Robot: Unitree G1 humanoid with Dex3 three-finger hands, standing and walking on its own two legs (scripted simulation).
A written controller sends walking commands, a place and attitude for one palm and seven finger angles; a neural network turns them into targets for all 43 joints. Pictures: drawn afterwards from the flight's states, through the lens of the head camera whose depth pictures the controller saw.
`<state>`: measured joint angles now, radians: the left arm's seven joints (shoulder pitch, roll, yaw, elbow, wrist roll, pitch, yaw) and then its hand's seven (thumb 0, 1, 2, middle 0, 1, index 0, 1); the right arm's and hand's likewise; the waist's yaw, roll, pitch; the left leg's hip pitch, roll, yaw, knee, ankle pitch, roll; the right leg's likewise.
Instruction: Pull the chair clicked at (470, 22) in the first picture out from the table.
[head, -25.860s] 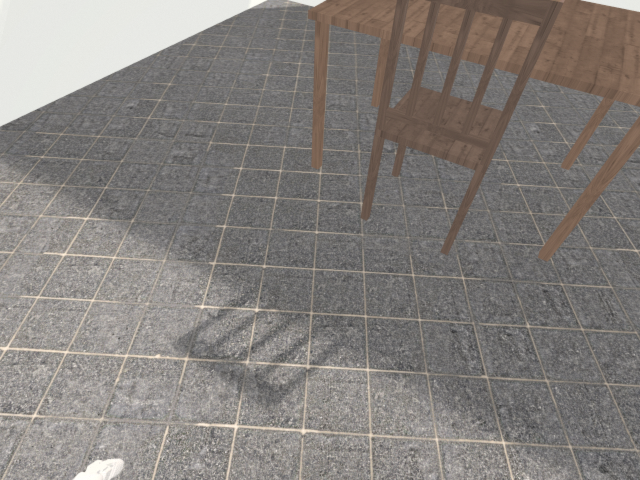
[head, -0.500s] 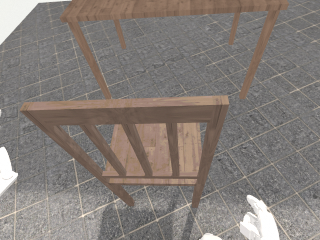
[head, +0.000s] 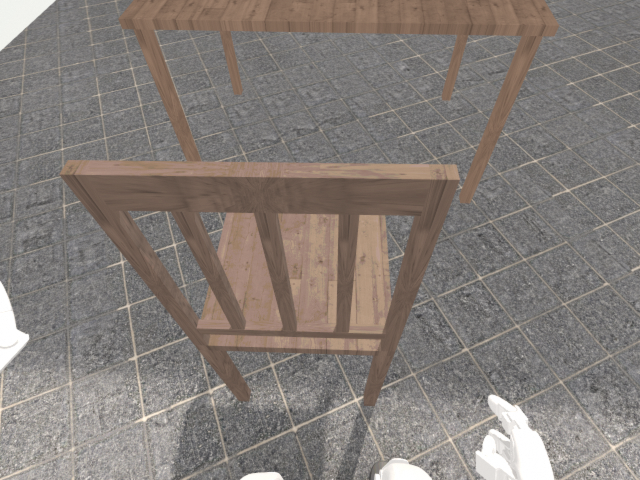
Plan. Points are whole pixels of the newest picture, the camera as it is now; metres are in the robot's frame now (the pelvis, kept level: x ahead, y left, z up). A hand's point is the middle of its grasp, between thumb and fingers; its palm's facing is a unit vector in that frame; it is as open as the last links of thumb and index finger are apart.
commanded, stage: step back with the hand held close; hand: left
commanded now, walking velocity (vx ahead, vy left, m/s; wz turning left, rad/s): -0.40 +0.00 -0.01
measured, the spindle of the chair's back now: (280, 280) +0.39 +0.09 -0.04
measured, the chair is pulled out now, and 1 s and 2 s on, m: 0.64 0.64 0.64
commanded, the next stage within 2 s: stop stepping back and stand still in 0.68 s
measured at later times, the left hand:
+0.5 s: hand out of the picture +0.16 +0.26 +0.18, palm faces +0.37 -0.72 -0.58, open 7.4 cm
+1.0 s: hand out of the picture +0.04 +0.24 +0.18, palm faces +0.29 -0.74 -0.61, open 7.4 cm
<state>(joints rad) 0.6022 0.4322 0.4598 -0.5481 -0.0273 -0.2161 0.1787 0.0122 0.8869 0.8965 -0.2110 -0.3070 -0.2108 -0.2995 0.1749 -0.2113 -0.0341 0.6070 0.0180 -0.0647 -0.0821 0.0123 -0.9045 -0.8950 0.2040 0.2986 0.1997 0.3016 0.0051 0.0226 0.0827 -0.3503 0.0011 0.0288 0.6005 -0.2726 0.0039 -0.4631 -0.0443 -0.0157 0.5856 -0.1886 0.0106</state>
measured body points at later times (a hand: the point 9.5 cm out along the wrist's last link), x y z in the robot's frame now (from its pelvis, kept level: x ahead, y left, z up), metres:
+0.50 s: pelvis -0.05 +0.00 +0.01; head +0.02 +0.01 +0.45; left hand +0.13 +0.30 +0.21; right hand +0.12 -0.22 -0.09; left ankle +0.00 +0.12 -0.73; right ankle -0.04 -0.14 -0.71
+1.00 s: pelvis -0.17 -0.01 +0.00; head -0.13 +0.00 +0.44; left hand +0.02 +0.28 +0.21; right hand -0.03 -0.25 -0.10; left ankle -0.08 +0.11 -0.71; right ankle -0.15 -0.14 -0.73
